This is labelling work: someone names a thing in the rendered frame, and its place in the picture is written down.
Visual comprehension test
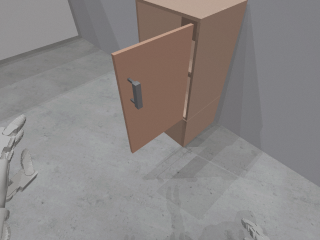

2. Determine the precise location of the robot left hand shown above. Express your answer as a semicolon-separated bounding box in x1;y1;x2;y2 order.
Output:
0;114;38;208

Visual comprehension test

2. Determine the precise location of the handle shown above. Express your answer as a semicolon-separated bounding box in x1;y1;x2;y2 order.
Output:
127;78;143;110

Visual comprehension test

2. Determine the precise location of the cupboard door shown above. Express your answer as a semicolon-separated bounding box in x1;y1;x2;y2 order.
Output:
111;23;194;153

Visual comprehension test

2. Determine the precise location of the robot right hand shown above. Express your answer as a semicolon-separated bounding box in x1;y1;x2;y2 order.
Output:
241;218;270;240

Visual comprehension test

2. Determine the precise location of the robot left forearm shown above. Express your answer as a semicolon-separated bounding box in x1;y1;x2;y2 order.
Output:
0;208;11;240

